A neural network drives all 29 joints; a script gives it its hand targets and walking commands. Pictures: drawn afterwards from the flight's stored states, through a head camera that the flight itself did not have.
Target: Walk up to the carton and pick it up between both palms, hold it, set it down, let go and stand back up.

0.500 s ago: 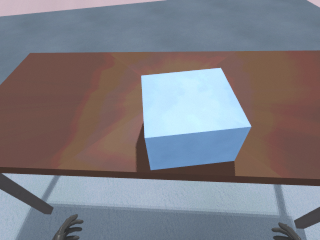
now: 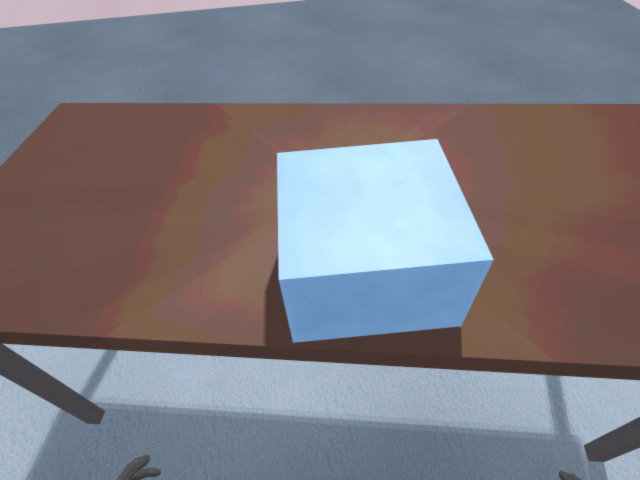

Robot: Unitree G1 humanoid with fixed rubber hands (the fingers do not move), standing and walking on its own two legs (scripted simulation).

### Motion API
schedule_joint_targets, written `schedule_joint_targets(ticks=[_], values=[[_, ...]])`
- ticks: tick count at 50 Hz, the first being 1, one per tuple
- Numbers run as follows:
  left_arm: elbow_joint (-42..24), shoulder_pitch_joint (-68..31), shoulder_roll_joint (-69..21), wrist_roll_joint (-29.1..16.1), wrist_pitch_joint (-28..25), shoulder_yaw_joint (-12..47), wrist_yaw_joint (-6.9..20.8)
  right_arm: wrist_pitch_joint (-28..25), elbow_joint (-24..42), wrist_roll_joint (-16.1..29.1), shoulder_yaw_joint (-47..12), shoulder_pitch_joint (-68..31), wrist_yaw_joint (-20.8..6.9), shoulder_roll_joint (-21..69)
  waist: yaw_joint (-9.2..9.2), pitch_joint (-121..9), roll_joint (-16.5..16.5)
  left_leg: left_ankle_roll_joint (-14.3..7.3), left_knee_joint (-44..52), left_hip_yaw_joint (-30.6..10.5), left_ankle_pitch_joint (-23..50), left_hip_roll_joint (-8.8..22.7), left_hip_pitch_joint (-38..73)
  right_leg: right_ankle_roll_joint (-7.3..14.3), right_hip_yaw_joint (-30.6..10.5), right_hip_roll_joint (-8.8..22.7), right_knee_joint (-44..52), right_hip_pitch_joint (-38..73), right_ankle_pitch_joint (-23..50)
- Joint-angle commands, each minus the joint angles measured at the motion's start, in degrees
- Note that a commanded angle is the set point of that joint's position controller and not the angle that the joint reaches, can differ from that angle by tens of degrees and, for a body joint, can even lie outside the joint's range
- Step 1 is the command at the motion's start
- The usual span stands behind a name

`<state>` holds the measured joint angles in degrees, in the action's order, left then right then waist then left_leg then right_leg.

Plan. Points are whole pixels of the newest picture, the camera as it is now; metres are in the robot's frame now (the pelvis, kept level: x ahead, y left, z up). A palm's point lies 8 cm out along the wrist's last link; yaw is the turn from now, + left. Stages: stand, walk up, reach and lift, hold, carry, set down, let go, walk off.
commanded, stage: stand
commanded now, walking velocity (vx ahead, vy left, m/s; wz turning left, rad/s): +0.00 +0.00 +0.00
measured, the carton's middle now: (367, 237) +0.46 -0.05 +0.01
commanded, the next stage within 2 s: none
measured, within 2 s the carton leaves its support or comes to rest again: neither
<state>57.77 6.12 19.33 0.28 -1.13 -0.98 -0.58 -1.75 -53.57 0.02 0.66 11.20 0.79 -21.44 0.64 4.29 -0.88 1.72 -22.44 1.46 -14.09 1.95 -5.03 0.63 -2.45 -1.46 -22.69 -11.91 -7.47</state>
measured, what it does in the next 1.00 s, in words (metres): stands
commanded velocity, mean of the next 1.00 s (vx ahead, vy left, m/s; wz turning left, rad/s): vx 0.00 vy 0.00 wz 0.00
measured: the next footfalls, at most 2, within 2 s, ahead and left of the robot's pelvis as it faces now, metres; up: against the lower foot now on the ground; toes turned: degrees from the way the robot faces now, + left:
none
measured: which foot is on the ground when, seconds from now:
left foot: down 0.00-1.00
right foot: down 0.00-1.00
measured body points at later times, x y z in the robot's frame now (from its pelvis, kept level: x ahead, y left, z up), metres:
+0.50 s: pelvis +0.01 +0.00 +0.00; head +0.02 -0.01 +0.45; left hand +0.11 +0.29 -0.12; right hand +0.08 -0.31 -0.12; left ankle -0.02 +0.14 -0.74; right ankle +0.06 -0.11 -0.74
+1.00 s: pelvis +0.02 +0.00 +0.00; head +0.03 +0.00 +0.45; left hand +0.11 +0.30 -0.12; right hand +0.09 -0.31 -0.12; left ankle -0.02 +0.14 -0.74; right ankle +0.06 -0.11 -0.74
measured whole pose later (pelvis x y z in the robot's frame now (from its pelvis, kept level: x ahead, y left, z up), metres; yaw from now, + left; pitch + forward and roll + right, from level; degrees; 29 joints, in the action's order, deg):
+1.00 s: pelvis +0.02 +0.00 +0.00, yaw +0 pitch -3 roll +0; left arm 59.8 6.8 19.3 0.0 -1.2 -1.8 -1.0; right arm -1.8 -56.9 0.0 0.8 11.0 1.5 -20.7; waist 0.5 3.6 -0.4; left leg 2.0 -20.2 1.0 -14.4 2.4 -3.0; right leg 0.7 -2.4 -1.8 -21.1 -10.2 -8.2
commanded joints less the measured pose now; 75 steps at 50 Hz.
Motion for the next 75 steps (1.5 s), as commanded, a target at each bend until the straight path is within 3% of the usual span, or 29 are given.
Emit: schedule_joint_targets(ticks=[1, 75], values=[[-2.8, -2.1, 11.3, 0.0, -0.7, -2.3, -0.3, -0.7, 2.1, 0.0, 2.0, 0.1, 0.4, -9.7, -0.01, -3.5, 1.8, -2.5, 5.2, -5.1, 0.4, 5.0, -3.3, 1.0, -6.9, 7.4, 5.4, 2.3, 0.5], [-0.1, 0.2, 10.7, -0.3, -0.7, -2.6, -1.1, -0.5, -1.8, 0.1, 2.4, 0.1, 1.0, -9.2, -0.2, -3.4, 0.9, -2.5, 7.2, -4.5, 5.8, 6.0, -1.2, 0.9, -6.2, 7.8, 4.7, 5.4, 9.5]])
